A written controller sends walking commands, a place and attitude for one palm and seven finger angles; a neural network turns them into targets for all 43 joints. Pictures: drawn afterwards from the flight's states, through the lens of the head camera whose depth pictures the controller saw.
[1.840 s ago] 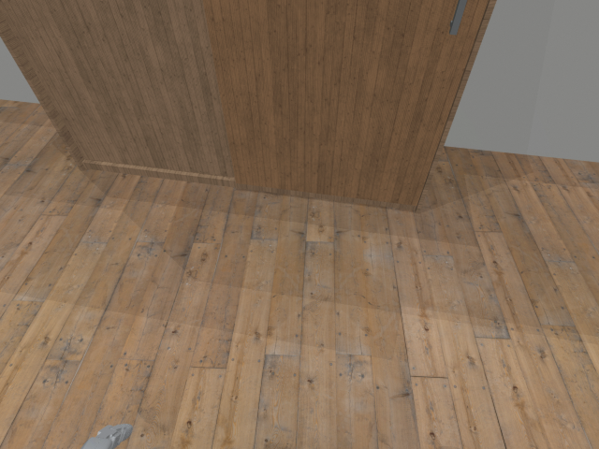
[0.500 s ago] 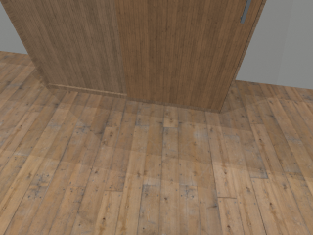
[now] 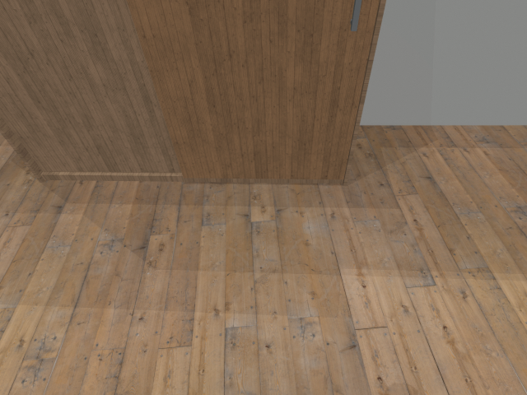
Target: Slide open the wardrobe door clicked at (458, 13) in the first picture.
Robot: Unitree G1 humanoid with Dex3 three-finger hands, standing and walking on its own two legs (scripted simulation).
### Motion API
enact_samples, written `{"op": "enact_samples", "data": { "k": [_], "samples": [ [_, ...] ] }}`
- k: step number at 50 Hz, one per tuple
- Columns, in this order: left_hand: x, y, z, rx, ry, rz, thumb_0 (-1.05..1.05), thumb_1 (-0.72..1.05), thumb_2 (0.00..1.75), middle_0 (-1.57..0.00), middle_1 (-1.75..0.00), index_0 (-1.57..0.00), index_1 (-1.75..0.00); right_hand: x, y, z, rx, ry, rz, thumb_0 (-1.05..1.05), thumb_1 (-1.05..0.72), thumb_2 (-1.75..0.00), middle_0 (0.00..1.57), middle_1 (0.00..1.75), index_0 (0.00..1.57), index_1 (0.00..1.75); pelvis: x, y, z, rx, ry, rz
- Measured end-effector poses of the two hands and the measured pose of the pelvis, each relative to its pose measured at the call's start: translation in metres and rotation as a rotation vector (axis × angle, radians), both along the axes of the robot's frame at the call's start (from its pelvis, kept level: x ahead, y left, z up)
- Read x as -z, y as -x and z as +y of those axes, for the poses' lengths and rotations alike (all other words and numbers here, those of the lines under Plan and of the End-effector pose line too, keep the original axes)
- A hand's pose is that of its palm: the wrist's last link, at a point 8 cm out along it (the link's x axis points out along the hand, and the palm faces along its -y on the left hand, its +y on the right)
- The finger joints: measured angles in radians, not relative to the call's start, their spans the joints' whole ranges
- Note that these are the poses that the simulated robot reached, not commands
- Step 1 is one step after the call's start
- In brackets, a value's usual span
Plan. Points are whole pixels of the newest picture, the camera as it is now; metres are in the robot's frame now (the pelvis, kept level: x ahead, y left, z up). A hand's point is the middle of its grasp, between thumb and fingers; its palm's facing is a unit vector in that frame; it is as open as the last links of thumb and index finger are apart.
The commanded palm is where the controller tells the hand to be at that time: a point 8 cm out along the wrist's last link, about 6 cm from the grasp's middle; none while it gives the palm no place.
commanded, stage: walk to a spot facing it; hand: right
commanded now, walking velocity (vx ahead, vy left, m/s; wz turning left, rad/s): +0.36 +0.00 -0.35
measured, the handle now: out of the picture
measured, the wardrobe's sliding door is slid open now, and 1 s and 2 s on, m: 0.00 0.00 0.00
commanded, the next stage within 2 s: turn to face it in 0.82 s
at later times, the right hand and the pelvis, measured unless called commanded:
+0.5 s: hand (368, 318) +0.31 -0.18 -0.17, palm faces +0.08 +0.98 -0.17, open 7.4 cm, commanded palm none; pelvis +0.21 +0.00 -0.02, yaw -8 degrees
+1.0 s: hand (397, 340) +0.28 -0.23 -0.20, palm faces +0.42 +0.89 -0.18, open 7.4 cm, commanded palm none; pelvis +0.40 -0.08 -0.02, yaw -21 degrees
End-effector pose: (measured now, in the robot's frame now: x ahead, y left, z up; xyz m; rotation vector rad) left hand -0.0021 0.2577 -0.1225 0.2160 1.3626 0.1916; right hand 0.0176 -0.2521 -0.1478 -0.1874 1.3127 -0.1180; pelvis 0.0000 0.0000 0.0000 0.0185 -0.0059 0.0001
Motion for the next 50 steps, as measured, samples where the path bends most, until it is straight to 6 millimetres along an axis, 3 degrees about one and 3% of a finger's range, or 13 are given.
{"op": "enact_samples", "data": {
  "k": [4, 9, 13, 17, 24, 26, 28, 32, 36, 40, 45, 48, 50],
  "samples": [
    [0.008, -0.008, -0.027, -0.014, 0.009, 0.006, 0.00, 0.91, 0.90, -0.20, -0.30, -0.20, -0.30, 0.012, 0.008, -0.010, 0.037, -0.020, 0.101, 0.01, -0.91, -0.90, 0.20, 0.30, 0.20, 0.30, 0.008, -0.022, -0.016, 0.013, 0.010, 0.011],
    [0.000, -0.009, -0.059, -0.035, 0.053, 0.093, 0.00, 0.91, 0.90, -0.20, -0.30, -0.20, -0.30, -0.001, -0.029, -0.011, 0.059, -0.040, 0.082, 0.01, -0.91, -0.90, 0.20, 0.30, 0.19, 0.30, -0.005, -0.056, -0.023, 0.048, 0.013, 0.026],
    [-0.003, -0.019, -0.074, -0.044, 0.088, 0.160, 0.00, 0.91, 0.90, -0.20, -0.30, -0.21, -0.30, -0.008, -0.079, -0.006, 0.078, -0.048, 0.013, 0.01, -0.91, -0.90, 0.20, 0.30, 0.19, 0.30, -0.010, -0.086, -0.024, 0.075, 0.012, 0.028],
    [0.001, -0.041, -0.078, -0.058, 0.108, 0.198, 0.00, 0.91, 0.90, -0.20, -0.30, -0.21, -0.30, -0.009, -0.142, 0.004, 0.073, -0.055, -0.052, 0.01, -0.91, -0.90, 0.20, 0.30, 0.19, 0.30, -0.007, -0.121, -0.020, 0.090, 0.019, 0.024],
    [0.027, -0.108, -0.054, -0.055, 0.122, 0.245, 0.00, 0.90, 0.90, -0.21, -0.30, -0.21, -0.30, -0.004, -0.270, 0.025, 0.044, -0.036, -0.212, 0.01, -0.91, -0.90, 0.20, 0.30, 0.19, 0.30, 0.015, -0.199, -0.001, 0.126, 0.030, 0.007],
    [0.033, -0.140, -0.042, -0.021, 0.117, 0.243, 0.00, 0.91, 0.90, -0.20, -0.30, -0.21, -0.30, -0.005, -0.291, 0.027, 0.072, -0.023, -0.266, 0.01, -0.91, -0.90, 0.20, 0.30, 0.20, 0.30, 0.018, -0.217, 0.005, 0.150, 0.022, -0.005],
    [0.033, -0.184, -0.030, 0.023, 0.103, 0.203, 0.00, 0.91, 0.90, -0.20, -0.30, -0.21, -0.30, -0.009, -0.297, 0.027, 0.109, -0.014, -0.275, 0.00, -0.91, -0.90, 0.20, 0.30, 0.20, 0.30, 0.015, -0.234, 0.007, 0.168, 0.015, -0.012],
    [0.023, -0.289, -0.018, 0.109, 0.070, 0.051, 0.01, 0.91, 0.90, -0.20, -0.30, -0.20, -0.30, -0.014, -0.287, 0.024, 0.195, 0.010, -0.205, 0.00, -0.92, -0.90, 0.20, 0.30, 0.20, 0.30, 0.003, -0.267, 0.007, 0.202, 0.003, -0.006],
    [0.007, -0.390, -0.024, 0.198, 0.057, -0.095, 0.00, 0.91, 0.90, -0.20, -0.30, -0.20, -0.30, -0.015, -0.269, 0.012, 0.261, 0.030, -0.104, -0.01, -0.94, -0.90, 0.20, 0.30, 0.20, 0.30, -0.004, -0.300, 0.001, 0.241, -0.005, 0.003],
    [-0.006, -0.480, -0.052, 0.311, 0.062, -0.192, 0.00, 0.91, 0.90, -0.19, -0.30, -0.20, -0.30, -0.010, -0.249, 0.008, 0.335, 0.010, -0.001, -0.01, -0.93, -0.90, 0.20, 0.30, 0.20, 0.30, -0.005, -0.333, -0.012, 0.285, -0.014, 0.001],
    [-0.011, -0.576, -0.110, 0.470, 0.067, -0.266, 0.00, 0.91, 0.90, -0.19, -0.30, -0.20, -0.30, 0.005, -0.231, 0.001, 0.446, -0.036, 0.111, 0.00, -0.92, -0.90, 0.20, 0.30, 0.20, 0.30, 0.005, -0.373, -0.042, 0.345, -0.020, -0.011],
    [-0.006, -0.619, -0.145, 0.529, 0.059, -0.338, 0.00, 0.91, 0.90, -0.20, -0.30, -0.20, -0.30, 0.019, -0.231, -0.012, 0.489, -0.064, 0.168, 0.00, -0.91, -0.90, 0.20, 0.30, 0.20, 0.30, 0.019, -0.395, -0.067, 0.370, -0.020, -0.018],
    [-0.006, -0.630, -0.160, 0.538, 0.056, -0.349, 0.00, 0.91, 0.90, -0.20, -0.30, -0.20, -0.30, 0.022, -0.242, -0.024, 0.501, -0.061, 0.175, 0.01, -0.91, -0.90, 0.20, 0.30, 0.20, 0.30, 0.020, -0.405, -0.077, 0.372, -0.013, -0.026]
  ]
}}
